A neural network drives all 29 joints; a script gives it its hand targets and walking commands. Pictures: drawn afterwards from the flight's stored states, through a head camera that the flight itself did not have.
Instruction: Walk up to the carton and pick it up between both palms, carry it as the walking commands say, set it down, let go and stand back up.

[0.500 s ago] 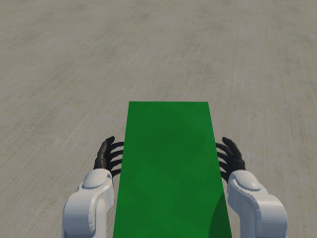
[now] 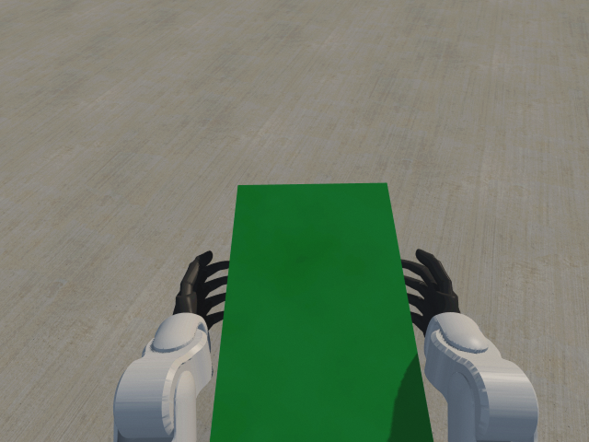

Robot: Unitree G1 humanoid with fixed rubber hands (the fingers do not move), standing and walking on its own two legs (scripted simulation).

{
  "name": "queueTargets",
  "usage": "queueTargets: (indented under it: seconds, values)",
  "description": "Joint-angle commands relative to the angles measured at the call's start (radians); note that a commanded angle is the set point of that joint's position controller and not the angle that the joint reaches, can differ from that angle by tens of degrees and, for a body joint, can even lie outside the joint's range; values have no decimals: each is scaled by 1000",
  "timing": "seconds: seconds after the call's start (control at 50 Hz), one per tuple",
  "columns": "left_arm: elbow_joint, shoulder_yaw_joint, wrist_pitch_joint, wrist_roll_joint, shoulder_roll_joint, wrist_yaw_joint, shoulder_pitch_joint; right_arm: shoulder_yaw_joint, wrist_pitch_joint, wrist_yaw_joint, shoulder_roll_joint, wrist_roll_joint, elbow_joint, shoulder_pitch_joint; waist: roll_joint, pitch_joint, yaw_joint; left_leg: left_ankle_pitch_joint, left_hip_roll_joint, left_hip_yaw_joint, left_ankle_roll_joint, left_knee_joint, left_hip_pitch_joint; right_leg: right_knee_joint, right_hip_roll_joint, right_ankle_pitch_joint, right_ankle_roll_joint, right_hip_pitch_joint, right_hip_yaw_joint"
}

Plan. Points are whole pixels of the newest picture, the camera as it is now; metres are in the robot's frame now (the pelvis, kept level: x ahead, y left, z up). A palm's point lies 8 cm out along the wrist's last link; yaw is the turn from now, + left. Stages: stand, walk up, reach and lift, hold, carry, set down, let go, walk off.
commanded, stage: carry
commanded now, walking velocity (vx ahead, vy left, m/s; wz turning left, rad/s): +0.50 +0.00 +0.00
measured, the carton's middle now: (313, 324) +0.26 +0.00 +0.02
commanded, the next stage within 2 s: none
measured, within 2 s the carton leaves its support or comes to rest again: neither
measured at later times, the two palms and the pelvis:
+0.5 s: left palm (237, 124) +0.62 +0.14 +0.09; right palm (390, 120) +0.61 -0.14 +0.09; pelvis +0.38 +0.00 +0.00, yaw -1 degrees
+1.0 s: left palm (261, 34) +0.97 +0.12 +0.10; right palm (375, 33) +0.98 -0.16 +0.09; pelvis +0.73 -0.02 +0.00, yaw +0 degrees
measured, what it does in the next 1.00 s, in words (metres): walks ahead: left foot, then right foot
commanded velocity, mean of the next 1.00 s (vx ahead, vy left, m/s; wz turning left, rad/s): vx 0.44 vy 0.00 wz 0.00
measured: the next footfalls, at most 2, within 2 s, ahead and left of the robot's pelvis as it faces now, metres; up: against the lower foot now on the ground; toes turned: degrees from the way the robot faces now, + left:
left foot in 0.06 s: +0.24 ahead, +0.10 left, +0.00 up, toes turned +12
right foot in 0.54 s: +0.61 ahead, -0.10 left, +0.00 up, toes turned -11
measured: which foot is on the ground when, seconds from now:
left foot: up 0.00-0.04, down 0.06-0.58, up 0.60-1.00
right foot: down 0.00-0.10, up 0.12-0.52, down 0.54-1.00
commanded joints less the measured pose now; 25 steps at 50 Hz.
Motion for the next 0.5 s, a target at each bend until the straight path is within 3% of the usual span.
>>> queueTargets:
  seconds: [0.0, 0.02, 0.04, 0.06, 0.08, 0.1, 0.12, 0.14, 0.16, 0.2, 0.24, 0.36, 0.44, 0.48]
  values:
    - [-103, -557, 5, -277, -767, -155, -346, 573, -12, 114, 818, 262, -73, -367, -176, -114, 14, 2, -66, 94, 26, -61, 136, 107, -204, 896, -63, 48, 15]
    - [-103, -562, 10, -279, -758, -153, -351, 568, -7, 114, 814, 265, -68, -363, -175, -152, 4, -22, -84, 124, 36, -97, 245, 211, -203, 967, -53, 38, -13]
    - [-106, -570, 15, -283, -750, -152, -366, 565, -4, 114, 812, 268, -55, -352, -138, -224, -22, -28, -100, 144, 51, -147, 437, 386, -180, 940, -33, -23, -58]
    - [-111, -580, 19, -285, -743, -153, -400, 564, -2, 116, 810, 270, -47, -355, -84, -323, -51, -86, -25, 34, 95, -99, 707, 585, -162, 760, -7, -222, -44]
    - [-138, -581, 24, -283, -759, -151, -407, 538, -2, 120, 800, 257, -11, -313, 246, -464, -82, -145, 279, -455, 265, -150, 1003, 966, -43, 367, 60, -590, -50]
    - [-132, -597, 15, -303, -800, -152, -425, 552, -8, 122, 845, 284, -37, -366, 257, -437, -49, -37, 378, -709, 314, -314, 976, 1171, 56, -136, 44, -764, 98]
    - [-111, -591, 6, -302, -833, -153, -435, 558, -15, 127, 886, 301, -50, -389, 146, -417, -39, 119, 344, -596, 279, -271, 938, 1226, -10, -106, 15, -808, 221]
    - [-80, -586, 0, -287, -873, -159, -413, 565, -23, 138, 922, 304, -48, -405, 45, -402, -38, 185, 323, -488, 234, -264, 861, 1177, -53, -32, 8, -787, 249]
    - [-75, -587, -13, -277, -916, -164, -416, 576, -34, 149, 963, 314, -55, -432, 18, -379, -30, 107, 297, -411, 181, -294, 800, 1089, -86, 19, 11, -771, 244]
    - [-62, -587, -35, -268, -970, -167, -392, 581, -53, 162, 997, 319, -67, -421, 36, -333, -27, -39, 248, -284, 129, -350, 714, 961, -101, 95, 23, -722, 209]
    - [-55, -576, -45, -247, -953, -159, -385, 571, -60, 167, 963, 313, -60, -410, 71, -265, -25, -16, 229, -205, 128, -381, 668, 867, -91, 145, 32, -739, 161]
    - [-76, -598, -29, -241, -866, -132, -386, 543, -47, 159, 836, 286, -50, -347, 147, -152, -25, 183, 145, -27, 105, -401, 676, 537, -37, 288, 35, -762, 31]
    - [-81, -600, -1, -243, -817, -126, -399, 536, -24, 144, 780, 271, -53, -326, 175, -116, -41, 331, 147, 22, 69, -384, 676, 339, 2, 406, 4, -651, -16]
    - [-70, -584, 10, -241, -793, -122, -387, 541, -12, 139, 761, 276, -66, -339, 163, -162, -39, 465, 140, 57, 42, -257, 687, 288, 36, 417, -10, -513, -58]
